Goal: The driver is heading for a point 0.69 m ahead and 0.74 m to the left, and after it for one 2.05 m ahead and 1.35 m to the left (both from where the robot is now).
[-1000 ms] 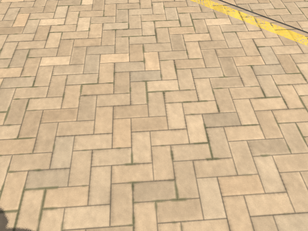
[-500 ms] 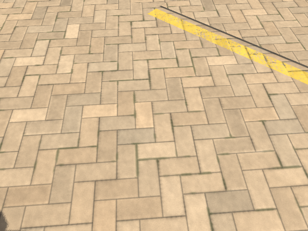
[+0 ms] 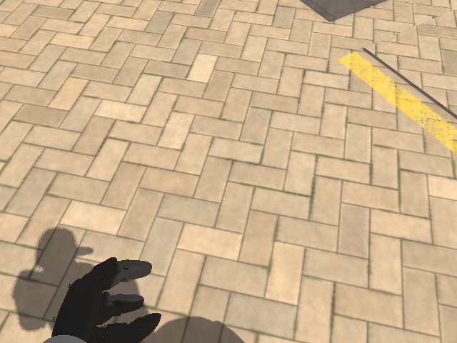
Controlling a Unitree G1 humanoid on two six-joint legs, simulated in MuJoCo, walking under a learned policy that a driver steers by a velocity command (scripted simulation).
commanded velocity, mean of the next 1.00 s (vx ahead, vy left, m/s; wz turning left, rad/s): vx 1.00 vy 0.00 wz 0.99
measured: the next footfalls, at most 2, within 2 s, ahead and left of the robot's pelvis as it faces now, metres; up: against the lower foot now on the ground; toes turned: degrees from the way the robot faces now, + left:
right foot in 0.10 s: +0.30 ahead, -0.18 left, +0.00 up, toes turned +9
left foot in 0.56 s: +0.62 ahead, +0.14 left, +0.00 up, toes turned +36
